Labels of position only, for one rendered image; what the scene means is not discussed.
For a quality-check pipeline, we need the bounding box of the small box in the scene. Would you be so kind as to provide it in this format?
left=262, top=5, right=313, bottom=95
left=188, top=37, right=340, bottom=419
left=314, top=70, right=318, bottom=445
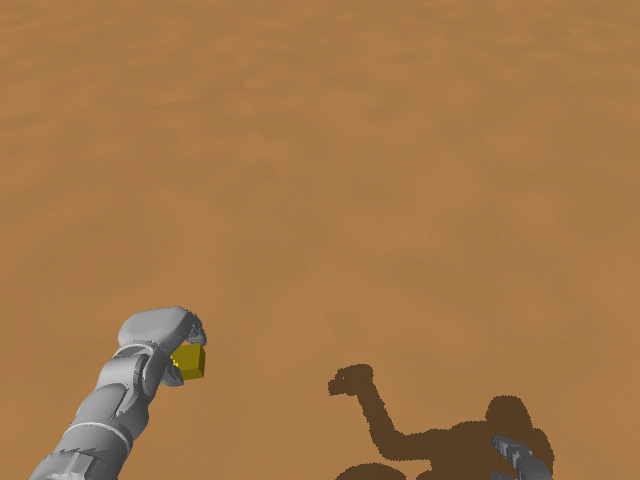
left=170, top=343, right=206, bottom=380

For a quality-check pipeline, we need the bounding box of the left robot hand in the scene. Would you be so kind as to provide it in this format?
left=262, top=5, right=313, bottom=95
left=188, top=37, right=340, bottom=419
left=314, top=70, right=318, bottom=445
left=118, top=306, right=207, bottom=387

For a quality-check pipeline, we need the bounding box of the right robot hand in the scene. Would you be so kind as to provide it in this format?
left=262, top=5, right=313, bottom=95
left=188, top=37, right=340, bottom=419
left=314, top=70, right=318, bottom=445
left=490, top=435, right=553, bottom=480

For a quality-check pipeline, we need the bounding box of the left robot arm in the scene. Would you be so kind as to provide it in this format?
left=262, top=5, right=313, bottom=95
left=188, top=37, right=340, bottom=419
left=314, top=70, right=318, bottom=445
left=28, top=340, right=167, bottom=480

